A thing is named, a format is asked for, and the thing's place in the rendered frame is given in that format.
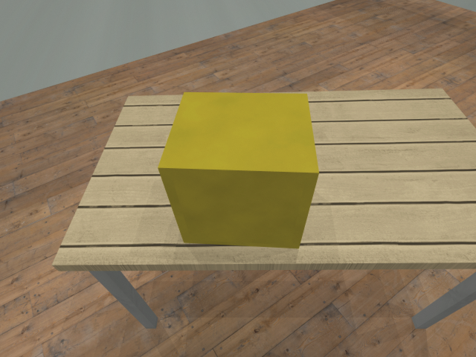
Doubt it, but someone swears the carton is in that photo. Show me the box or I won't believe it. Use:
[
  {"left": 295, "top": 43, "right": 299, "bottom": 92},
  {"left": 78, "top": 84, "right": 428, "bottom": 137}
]
[{"left": 158, "top": 92, "right": 319, "bottom": 248}]

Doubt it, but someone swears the table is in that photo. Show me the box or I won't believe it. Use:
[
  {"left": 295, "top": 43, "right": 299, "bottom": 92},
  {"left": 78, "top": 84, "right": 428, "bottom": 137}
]
[{"left": 52, "top": 89, "right": 476, "bottom": 329}]

